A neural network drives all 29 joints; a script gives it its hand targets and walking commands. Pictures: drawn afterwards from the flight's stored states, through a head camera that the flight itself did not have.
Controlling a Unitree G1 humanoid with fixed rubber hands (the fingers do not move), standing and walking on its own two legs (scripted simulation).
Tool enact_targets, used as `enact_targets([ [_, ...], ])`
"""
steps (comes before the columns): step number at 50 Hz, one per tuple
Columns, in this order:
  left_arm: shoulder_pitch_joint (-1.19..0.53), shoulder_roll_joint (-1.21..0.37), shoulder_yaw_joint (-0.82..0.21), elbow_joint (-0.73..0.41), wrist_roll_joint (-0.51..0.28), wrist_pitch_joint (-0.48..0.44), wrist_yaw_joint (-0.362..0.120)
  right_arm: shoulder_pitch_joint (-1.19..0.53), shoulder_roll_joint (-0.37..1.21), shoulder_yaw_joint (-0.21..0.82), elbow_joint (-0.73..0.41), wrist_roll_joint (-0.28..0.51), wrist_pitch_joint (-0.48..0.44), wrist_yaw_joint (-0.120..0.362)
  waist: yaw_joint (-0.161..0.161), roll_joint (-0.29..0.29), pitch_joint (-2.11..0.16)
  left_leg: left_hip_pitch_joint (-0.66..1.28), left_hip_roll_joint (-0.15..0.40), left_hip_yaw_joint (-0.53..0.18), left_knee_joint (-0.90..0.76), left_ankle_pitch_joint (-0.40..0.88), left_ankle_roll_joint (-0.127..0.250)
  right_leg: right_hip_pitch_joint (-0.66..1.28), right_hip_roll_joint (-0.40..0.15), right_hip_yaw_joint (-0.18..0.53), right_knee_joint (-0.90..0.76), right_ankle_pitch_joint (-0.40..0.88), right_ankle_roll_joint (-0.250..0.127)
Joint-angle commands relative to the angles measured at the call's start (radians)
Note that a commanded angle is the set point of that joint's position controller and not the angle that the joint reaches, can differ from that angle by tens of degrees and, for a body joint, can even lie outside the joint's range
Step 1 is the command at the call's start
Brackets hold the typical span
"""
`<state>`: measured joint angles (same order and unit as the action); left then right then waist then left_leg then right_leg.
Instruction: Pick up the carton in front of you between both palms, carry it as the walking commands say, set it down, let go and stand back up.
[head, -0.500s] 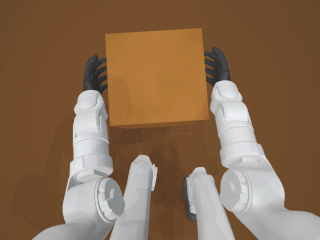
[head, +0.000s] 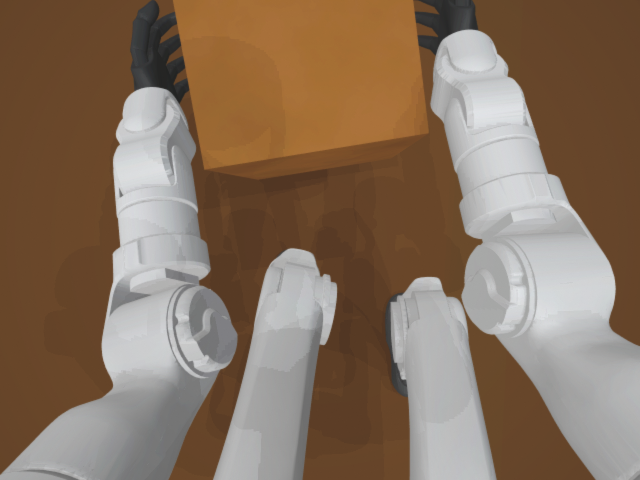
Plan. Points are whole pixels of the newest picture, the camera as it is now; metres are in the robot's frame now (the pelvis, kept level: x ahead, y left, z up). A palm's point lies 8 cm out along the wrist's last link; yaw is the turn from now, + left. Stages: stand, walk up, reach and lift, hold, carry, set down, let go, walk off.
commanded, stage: set down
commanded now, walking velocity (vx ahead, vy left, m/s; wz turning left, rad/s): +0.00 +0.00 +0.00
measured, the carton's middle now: (307, 79) +0.51 +0.14 -0.20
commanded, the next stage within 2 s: none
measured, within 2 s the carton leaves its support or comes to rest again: rests again in 0.92 s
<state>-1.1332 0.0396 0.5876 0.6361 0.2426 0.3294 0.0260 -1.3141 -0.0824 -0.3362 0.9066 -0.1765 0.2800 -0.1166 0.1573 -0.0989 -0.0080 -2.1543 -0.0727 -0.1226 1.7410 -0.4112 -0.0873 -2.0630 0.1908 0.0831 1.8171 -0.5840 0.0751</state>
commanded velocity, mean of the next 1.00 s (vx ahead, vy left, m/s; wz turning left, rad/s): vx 0.00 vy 0.00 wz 0.00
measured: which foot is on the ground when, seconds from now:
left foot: down 0.00-1.00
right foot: down 0.00-1.00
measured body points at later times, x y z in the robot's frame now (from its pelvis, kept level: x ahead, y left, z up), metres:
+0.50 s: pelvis +0.00 +0.00 -0.07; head +0.38 +0.04 +0.17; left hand +0.48 +0.29 -0.24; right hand +0.59 +0.01 -0.25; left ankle +0.13 +0.14 -0.44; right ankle +0.08 -0.12 -0.44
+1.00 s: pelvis +0.00 -0.01 -0.08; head +0.38 +0.03 +0.15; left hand +0.47 +0.28 -0.27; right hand +0.59 +0.00 -0.27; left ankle +0.13 +0.14 -0.44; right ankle +0.08 -0.12 -0.44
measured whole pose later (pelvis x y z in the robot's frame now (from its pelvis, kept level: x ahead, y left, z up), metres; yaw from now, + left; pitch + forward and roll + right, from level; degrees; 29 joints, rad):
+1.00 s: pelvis +0.00 -0.01 -0.08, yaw +0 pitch +42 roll +3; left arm -1.31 0.17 0.59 0.84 0.15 0.23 -0.03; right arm -1.61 -0.25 -0.02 1.18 0.00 0.20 -0.15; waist 0.21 -0.09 0.33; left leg -2.27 0.01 -0.06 2.03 -0.50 -0.09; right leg -2.22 0.22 0.07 2.14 -0.65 0.05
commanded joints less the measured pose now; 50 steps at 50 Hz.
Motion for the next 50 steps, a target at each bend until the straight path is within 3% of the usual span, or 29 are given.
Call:
enact_targets([
  [1,-0.677,-0.730,-0.450,0.010,-0.129,-0.028,-0.235,-0.566,0.862,0.348,-0.001,0.109,-0.031,0.188,0.110,-0.010,-1.116,0.811,-0.036,0.249,-0.063,0.300,0.007,0.323,0.051,-0.162,-0.144,0.140,-0.036],
  [14,-0.813,-0.597,-0.435,0.009,-0.199,-0.057,-0.240,-0.709,0.758,0.435,0.024,0.201,-0.052,0.166,0.169,-0.051,-1.090,0.744,-0.009,0.261,0.092,0.372,0.004,0.307,0.034,-0.159,0.026,0.194,-0.035],
  [17,-0.856,-0.579,-0.428,-0.003,-0.214,-0.069,-0.248,-0.732,0.749,0.455,0.025,0.209,-0.057,0.169,0.192,-0.102,-1.022,0.639,-0.007,0.249,0.107,0.383,0.010,0.310,0.026,-0.155,0.058,0.220,-0.040],
  [21,-0.840,-0.559,-0.422,-0.008,-0.234,-0.082,-0.252,-0.736,0.784,0.503,-0.006,0.239,-0.073,0.163,0.219,-0.151,-1.042,0.662,-0.006,0.241,0.140,0.463,0.021,0.318,0.023,-0.152,0.089,0.289,-0.033],
  [31,-0.765,-0.518,-0.343,0.077,-0.187,-0.092,-0.274,-0.671,0.779,0.480,0.059,0.211,-0.084,0.171,0.222,-0.191,-0.898,0.502,0.010,0.235,0.169,0.393,0.034,0.279,0.013,-0.124,0.091,0.308,-0.037],
  [50,-0.775,-0.375,-0.297,0.145,-0.170,-0.143,-0.246,-0.703,0.616,0.469,0.128,0.246,-0.124,0.182,0.216,-0.147,-0.695,0.454,0.022,0.204,0.208,0.334,0.055,0.175,0.008,-0.097,0.134,0.226,-0.051],
])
